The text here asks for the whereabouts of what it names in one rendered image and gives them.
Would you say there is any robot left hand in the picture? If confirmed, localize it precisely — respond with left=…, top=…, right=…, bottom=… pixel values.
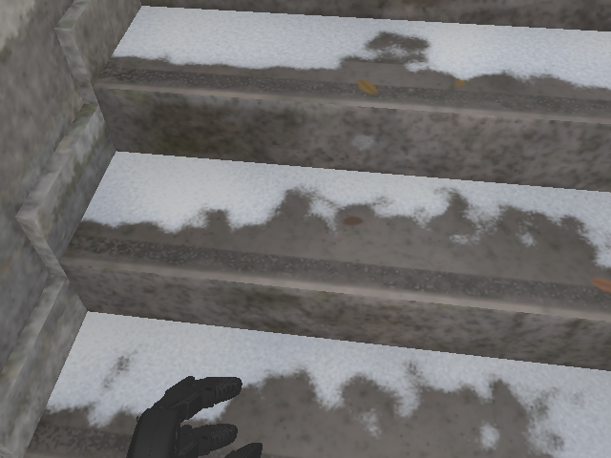
left=126, top=376, right=263, bottom=458

